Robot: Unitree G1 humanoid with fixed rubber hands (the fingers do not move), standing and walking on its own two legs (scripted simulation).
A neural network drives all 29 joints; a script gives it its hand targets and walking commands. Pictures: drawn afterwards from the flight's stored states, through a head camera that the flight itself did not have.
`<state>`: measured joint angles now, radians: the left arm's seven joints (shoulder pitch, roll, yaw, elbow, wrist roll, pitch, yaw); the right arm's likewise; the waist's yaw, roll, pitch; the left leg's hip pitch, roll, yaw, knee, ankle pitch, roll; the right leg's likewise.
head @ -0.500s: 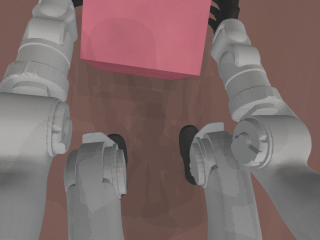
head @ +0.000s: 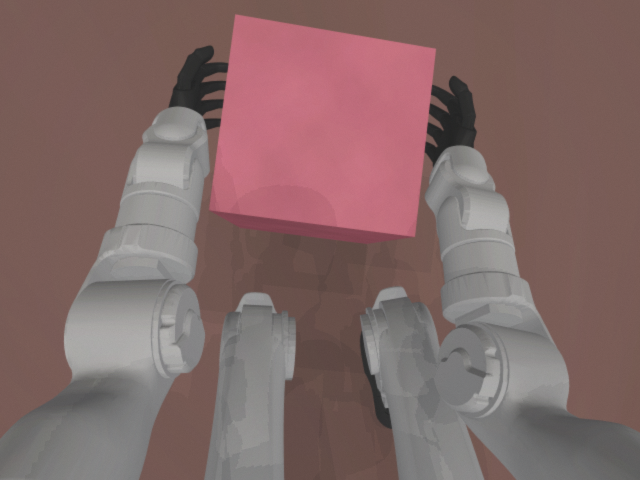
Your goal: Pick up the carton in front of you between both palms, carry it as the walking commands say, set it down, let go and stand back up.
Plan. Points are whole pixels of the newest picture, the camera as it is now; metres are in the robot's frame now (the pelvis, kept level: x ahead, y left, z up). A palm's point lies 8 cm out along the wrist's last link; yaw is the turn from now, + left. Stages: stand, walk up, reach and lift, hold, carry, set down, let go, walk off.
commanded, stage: reach and lift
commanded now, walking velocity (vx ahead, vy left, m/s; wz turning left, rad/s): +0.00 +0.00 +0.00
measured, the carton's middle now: (317, 157) +0.50 +0.02 -0.15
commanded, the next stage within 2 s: none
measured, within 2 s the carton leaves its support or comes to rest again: neither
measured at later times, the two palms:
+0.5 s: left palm (145, 90) +0.48 +0.16 +0.06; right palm (537, 112) +0.46 -0.14 +0.08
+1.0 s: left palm out of the picture +0.42 +0.15 +0.22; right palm out of the picture +0.43 -0.14 +0.23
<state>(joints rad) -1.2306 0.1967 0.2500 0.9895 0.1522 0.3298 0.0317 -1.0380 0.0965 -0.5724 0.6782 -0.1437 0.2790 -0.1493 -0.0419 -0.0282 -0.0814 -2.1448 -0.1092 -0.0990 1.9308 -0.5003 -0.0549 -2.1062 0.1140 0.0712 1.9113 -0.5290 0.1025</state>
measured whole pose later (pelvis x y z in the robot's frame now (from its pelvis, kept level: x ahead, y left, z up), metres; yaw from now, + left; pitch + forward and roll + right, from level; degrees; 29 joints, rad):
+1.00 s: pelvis +0.09 +0.00 +0.26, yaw +2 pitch +20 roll +0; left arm -0.46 -0.07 0.27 0.67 0.17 0.31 0.07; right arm -0.41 0.15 -0.35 0.58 -0.16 0.27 -0.07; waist -0.03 -0.01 -0.19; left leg -0.94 -0.09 -0.13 1.00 -0.40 -0.02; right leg -0.92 0.08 0.14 1.00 -0.42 0.04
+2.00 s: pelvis +0.10 +0.00 +0.33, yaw +2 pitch -3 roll +0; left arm -0.29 -0.16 0.25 0.39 0.29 0.66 0.04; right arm -0.32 0.17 -0.30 0.39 -0.30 0.61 0.00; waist -0.01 -0.01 -0.04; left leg -0.17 -0.05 -0.14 0.44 -0.21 -0.01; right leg -0.16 0.04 0.15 0.45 -0.23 0.02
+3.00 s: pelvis +0.10 -0.01 +0.33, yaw +2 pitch -7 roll +0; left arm -0.29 -0.16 0.23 0.29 0.30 0.78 0.03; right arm -0.32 0.17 -0.27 0.30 -0.30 0.73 0.00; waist -0.01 -0.01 -0.01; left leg -0.09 -0.04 -0.13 0.39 -0.19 -0.01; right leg -0.08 0.03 0.14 0.40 -0.20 0.02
